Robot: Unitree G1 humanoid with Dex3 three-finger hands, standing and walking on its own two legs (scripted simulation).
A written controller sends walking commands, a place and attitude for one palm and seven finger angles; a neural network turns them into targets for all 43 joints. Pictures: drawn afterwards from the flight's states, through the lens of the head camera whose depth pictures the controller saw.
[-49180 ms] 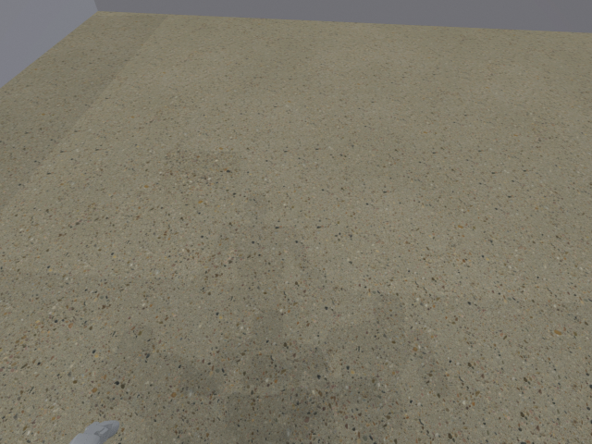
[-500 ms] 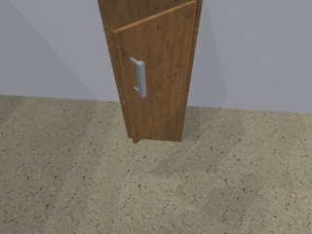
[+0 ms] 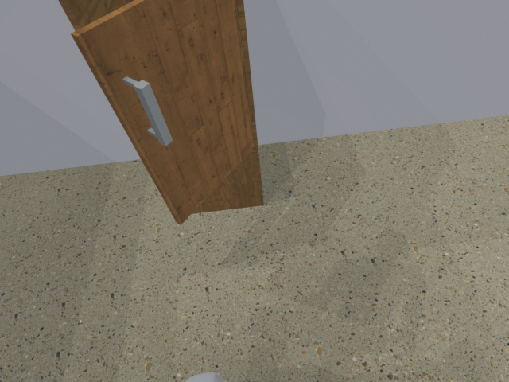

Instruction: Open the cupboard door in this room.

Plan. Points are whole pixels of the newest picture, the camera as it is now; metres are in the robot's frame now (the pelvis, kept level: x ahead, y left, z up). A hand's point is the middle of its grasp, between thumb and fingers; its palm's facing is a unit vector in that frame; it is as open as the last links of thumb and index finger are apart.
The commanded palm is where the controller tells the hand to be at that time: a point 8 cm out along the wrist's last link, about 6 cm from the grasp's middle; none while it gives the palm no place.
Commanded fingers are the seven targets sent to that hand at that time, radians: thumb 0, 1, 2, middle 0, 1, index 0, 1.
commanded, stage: walk to a spot facing it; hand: left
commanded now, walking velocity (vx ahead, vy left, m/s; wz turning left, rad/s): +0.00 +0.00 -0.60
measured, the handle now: (148, 112) +0.58 +0.26 +0.08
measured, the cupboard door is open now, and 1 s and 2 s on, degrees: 49 49 49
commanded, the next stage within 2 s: none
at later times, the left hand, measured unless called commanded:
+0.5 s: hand out of the picture +0.12 +0.22 -0.17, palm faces -0.19 -0.95 -0.24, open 7.4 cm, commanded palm none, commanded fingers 0.00 0.90 0.90 -0.20 -0.30 -0.20 -0.30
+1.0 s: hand (218, 312) +0.25 +0.11 -0.15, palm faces -0.58 -0.76 -0.27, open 7.3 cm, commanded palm none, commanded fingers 0.00 0.90 0.90 -0.20 -0.30 -0.20 -0.30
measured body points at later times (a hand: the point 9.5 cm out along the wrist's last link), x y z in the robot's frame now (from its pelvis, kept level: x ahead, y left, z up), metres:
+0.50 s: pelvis +0.03 +0.03 +0.01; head +0.09 +0.03 +0.45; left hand +0.13 +0.27 -0.15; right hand +0.11 -0.25 -0.11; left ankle +0.06 +0.16 -0.73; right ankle -0.01 -0.08 -0.71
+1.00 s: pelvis +0.05 +0.00 +0.01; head +0.09 -0.04 +0.46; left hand +0.28 +0.15 -0.13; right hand -0.07 -0.25 -0.13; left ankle +0.11 +0.13 -0.67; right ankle -0.02 -0.10 -0.72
